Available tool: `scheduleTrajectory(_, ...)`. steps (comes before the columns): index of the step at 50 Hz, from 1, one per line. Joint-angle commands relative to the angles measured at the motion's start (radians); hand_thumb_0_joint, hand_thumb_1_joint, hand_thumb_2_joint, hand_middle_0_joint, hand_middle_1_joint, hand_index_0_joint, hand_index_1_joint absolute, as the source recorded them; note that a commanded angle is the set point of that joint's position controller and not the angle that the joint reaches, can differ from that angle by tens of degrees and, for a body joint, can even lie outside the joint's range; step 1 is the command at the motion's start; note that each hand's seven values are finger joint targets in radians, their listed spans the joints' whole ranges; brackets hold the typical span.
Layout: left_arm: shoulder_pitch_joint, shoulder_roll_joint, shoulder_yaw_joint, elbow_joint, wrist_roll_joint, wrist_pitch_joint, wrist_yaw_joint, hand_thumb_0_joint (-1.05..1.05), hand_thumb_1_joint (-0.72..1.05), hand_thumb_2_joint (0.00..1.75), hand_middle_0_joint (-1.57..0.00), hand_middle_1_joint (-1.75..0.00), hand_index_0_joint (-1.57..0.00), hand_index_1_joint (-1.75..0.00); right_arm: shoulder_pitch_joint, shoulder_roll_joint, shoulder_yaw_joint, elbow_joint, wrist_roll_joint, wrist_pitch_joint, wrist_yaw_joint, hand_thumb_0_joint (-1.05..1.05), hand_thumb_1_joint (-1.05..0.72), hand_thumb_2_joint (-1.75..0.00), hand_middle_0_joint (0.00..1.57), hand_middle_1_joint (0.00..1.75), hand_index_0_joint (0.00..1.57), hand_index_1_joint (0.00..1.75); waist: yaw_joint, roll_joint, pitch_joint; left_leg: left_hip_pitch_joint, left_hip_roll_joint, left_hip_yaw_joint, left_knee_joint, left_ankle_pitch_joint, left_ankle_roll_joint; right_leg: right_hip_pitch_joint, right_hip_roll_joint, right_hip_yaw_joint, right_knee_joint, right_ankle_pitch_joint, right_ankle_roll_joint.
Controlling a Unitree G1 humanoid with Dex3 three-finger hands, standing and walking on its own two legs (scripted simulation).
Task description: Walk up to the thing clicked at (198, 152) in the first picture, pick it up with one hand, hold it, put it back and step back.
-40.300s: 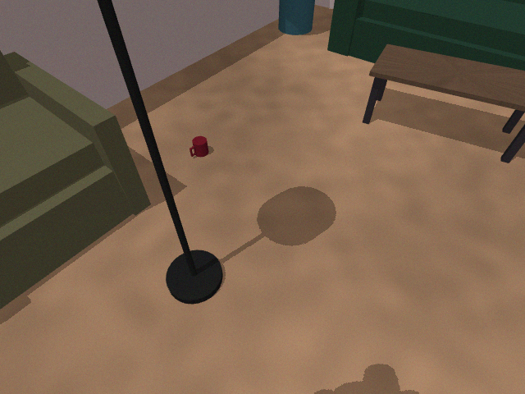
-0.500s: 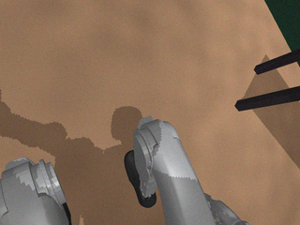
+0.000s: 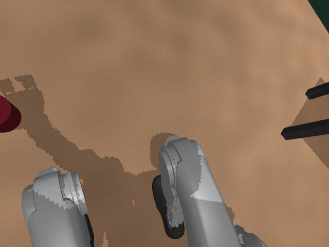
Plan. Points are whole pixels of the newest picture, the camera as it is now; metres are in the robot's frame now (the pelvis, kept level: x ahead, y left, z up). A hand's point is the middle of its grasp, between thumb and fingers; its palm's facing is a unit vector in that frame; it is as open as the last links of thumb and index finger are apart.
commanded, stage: withdraw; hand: left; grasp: from above
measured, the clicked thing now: out of the picture +0.46 +0.33 -0.27
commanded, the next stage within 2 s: home in 0.60 s
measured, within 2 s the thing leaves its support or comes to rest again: neither
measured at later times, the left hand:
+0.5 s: hand out of the picture +0.44 +0.32 -0.12, palm faces -0.47 -0.10 -0.88, open 13.9 cm
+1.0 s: hand out of the picture +0.44 +0.36 -0.07, palm faces -0.42 -0.23 -0.88, open 12.5 cm
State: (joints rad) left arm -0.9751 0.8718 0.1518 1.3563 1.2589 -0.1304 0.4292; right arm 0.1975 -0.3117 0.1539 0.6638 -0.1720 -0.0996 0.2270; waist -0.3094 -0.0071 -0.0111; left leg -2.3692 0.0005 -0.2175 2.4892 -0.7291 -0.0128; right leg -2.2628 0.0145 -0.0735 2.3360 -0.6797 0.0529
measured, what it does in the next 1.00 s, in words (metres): rises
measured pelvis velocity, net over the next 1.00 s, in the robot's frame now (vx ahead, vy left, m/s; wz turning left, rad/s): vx -0.01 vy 0.01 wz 0.07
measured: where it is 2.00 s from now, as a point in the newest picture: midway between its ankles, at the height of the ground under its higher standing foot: (131, 236)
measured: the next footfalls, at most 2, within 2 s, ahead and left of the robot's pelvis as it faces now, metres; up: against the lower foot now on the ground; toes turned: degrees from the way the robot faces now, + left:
none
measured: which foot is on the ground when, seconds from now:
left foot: down 0.00-1.00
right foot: down 0.00-1.00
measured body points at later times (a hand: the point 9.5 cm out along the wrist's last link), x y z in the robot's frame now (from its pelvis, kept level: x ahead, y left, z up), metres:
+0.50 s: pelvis -0.02 -0.01 +0.03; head +0.21 +0.10 +0.40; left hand +0.47 +0.32 -0.07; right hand +0.06 -0.30 -0.05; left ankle +0.06 +0.13 -0.28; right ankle +0.11 -0.14 -0.28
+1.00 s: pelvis -0.01 +0.01 +0.06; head +0.23 +0.08 +0.43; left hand +0.46 +0.37 -0.02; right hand +0.05 -0.25 -0.06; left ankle +0.06 +0.13 -0.28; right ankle +0.11 -0.14 -0.28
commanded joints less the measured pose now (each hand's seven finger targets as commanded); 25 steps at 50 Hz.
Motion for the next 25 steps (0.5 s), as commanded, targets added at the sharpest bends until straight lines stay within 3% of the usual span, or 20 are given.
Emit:
scheduleTrajectory(1,-0.36,0.217,-0.027,-0.242,-0.07,0.062,-0.066,0.0,-0.54,1.01,-0.08,-0.99,-0.07,-1.0,0.187,-0.279,-0.147,-0.009,0.045,0.044,-0.014,0.0,-0.91,-0.91,0.2,0.3,0.2,0.3,0.022,0.49,-0.77,0.646,0.007,0.143,-0.375,0.284,0.018,0.35,0.034,-0.101,-0.246,0.286,-0.094)
scheduleTrajectory(3,-0.338,0.142,-0.082,-0.198,-0.092,0.072,-0.142,0.0,-0.55,1.01,-0.08,-1.0,-0.07,-1.01,0.198,-0.267,-0.153,-0.007,0.056,0.073,-0.028,0.0,-0.91,-0.91,0.2,0.3,0.2,0.3,-0.007,0.392,-0.686,0.581,0.0,0.14,-0.392,0.245,0.029,0.361,0.034,-0.095,-0.283,0.257,-0.092)
scheduleTrajectory(5,-0.298,0.067,-0.128,-0.159,-0.121,0.073,-0.225,0.0,-0.55,1.02,-0.08,-1.01,-0.07,-1.02,0.206,-0.267,-0.164,-0.013,0.067,0.095,-0.043,0.0,-0.91,-0.91,0.2,0.3,0.2,0.3,-0.007,0.283,-0.621,0.532,-0.005,0.132,-0.411,0.197,0.037,0.361,0.031,-0.088,-0.316,0.21,-0.095)
scheduleTrajectory(8,-0.27,0.024,-0.175,-0.149,-0.16,0.056,-0.325,0.0,-0.54,1.02,-0.08,-1.01,-0.07,-1.03,0.205,-0.269,-0.162,-0.023,0.082,0.118,-0.081,0.0,-0.91,-0.91,0.2,0.3,0.2,0.3,-0.01,0.177,-0.548,0.5,-0.013,0.141,-0.425,0.179,0.047,0.41,0.022,-0.077,-0.377,0.18,-0.096)
scheduleTrajectory(11,-0.3,0.044,-0.175,-0.164,-0.179,0.011,-0.38,0.0,-0.51,1.01,-0.09,-1.02,-0.09,-1.02,0.193,-0.26,-0.157,-0.038,0.085,0.13,-0.114,0.0,-0.9,-0.9,0.2,0.3,0.2,0.3,-0.007,0.1,-0.533,0.463,-0.02,0.155,-0.418,0.159,0.053,0.44,0.015,-0.058,-0.405,0.149,-0.097)
scheduleTrajectory(13,-0.347,0.079,-0.162,-0.189,-0.172,-0.035,-0.389,0.0,-0.52,1.01,-0.09,-1.01,-0.09,-1.02,0.194,-0.247,-0.141,-0.041,0.081,0.135,-0.134,0.0,-0.9,-0.9,0.2,0.3,0.2,0.3,-0.01,0.087,-0.534,0.449,-0.022,0.162,-0.404,0.153,0.056,0.455,0.01,-0.049,-0.415,0.138,-0.094)
scheduleTrajectory(16,-0.391,0.145,-0.135,-0.189,-0.13,-0.112,-0.351,0.0,-0.5,0.99,-0.11,-0.99,-0.11,-1.0,0.167,-0.231,-0.114,-0.047,0.072,0.139,-0.152,0.0,-0.9,-0.9,0.2,0.3,0.2,0.3,0.01,0.134,-0.563,0.468,-0.02,0.166,-0.393,0.141,0.05,0.432,0.011,-0.046,-0.393,0.118,-0.094)
scheduleTrajectory(19,-0.456,0.196,-0.11,-0.166,-0.057,-0.17,-0.254,0.0,-0.52,1.0,-0.1,-1.0,-0.09,-1.0,0.138,-0.229,-0.093,-0.043,0.056,0.143,-0.155,0.0,-0.9,-0.9,0.2,0.3,0.2,0.3,0.03,0.274,-0.632,0.561,-0.014,0.161,-0.396,0.154,0.031,0.364,0.016,-0.061,-0.331,0.136,-0.098)
scheduleTrajectory(21,-0.482,0.192,-0.102,-0.11,-0.017,-0.177,-0.175,0.0,-0.53,1.01,-0.08,-1.01,-0.08,-1.01,0.134,-0.236,-0.09,-0.039,0.044,0.144,-0.149,0.0,-0.9,-0.9,0.2,0.3,0.2,0.3,0.009,0.345,-0.639,0.601,-0.016,0.149,-0.404,0.157,0.022,0.315,0.014,-0.076,-0.298,0.151,-0.096)
scheduleTrajectory(25,-0.566,0.233,-0.07,-0.053,0.057,-0.151,-0.048,0.0,-0.53,1.0,-0.08,-1.0,-0.08,-1.0,0.154,-0.246,-0.093,-0.024,0.026,0.135,-0.139,0.0,-0.9,-0.9,0.2,0.3,0.2,0.3,0.0,0.452,-0.683,0.652,-0.016,0.161,-0.401,0.177,0.015,0.278,0.016,-0.094,-0.266,0.182,-0.099)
